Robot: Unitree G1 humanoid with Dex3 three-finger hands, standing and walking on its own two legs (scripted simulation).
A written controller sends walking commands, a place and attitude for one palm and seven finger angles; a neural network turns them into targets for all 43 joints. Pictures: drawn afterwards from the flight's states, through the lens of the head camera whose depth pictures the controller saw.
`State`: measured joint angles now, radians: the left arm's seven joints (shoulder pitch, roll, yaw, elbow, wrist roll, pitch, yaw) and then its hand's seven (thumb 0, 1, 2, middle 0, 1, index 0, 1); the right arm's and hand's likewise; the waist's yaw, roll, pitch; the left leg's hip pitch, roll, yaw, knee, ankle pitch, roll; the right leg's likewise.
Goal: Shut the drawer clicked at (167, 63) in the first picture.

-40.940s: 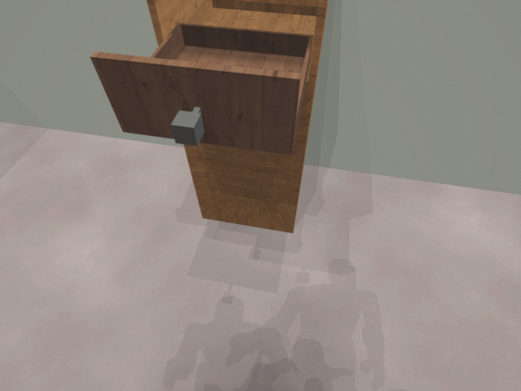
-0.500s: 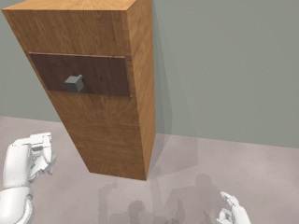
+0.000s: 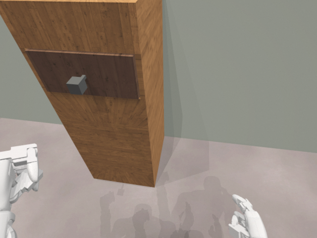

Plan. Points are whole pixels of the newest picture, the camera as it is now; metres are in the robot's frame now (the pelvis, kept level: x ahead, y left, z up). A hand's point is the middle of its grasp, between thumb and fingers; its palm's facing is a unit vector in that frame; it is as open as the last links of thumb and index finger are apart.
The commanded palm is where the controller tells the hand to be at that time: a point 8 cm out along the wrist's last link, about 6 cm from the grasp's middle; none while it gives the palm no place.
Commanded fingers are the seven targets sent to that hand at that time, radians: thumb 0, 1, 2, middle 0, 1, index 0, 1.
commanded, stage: step back with the hand held close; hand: left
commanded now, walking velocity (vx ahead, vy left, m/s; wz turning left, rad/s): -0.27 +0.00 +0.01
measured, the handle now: (79, 82) +0.57 +0.34 +0.09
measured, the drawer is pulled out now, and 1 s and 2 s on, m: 0.01 0.01 0.01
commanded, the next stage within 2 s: stop stepping back and stand still in 1.08 s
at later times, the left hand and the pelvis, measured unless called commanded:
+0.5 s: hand (12, 213) +0.12 +0.25 +0.16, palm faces +0.36 -0.80 -0.49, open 3.2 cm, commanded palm +0.06 +0.29 +0.17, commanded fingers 0.00 0.90 0.90 -1.40 -1.60 -1.40 -1.60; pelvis -0.07 +0.01 -0.01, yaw +0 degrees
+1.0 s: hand out of the picture +0.02 +0.25 +0.16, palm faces +0.38 -0.80 -0.46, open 3.2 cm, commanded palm -0.04 +0.29 +0.17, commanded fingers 0.00 0.90 0.90 -1.40 -1.60 -1.40 -1.60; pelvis -0.17 +0.01 -0.02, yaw +0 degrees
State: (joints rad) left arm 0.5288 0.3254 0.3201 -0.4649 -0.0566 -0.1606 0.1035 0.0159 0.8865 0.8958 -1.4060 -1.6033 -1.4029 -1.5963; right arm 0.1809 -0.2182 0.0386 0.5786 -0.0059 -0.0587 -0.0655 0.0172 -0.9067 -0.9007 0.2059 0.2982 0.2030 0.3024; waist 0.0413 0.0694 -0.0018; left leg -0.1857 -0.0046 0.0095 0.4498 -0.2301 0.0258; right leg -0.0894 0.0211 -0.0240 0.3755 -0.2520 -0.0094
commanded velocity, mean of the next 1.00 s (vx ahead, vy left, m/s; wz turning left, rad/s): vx -0.32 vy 0.00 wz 0.00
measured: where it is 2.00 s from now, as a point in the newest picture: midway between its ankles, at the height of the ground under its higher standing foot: outside the picture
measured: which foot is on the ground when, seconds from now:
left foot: down 0.00-0.96, up 0.98-1.00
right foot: down 0.00-0.68, up 0.70-0.92, down 0.94-1.00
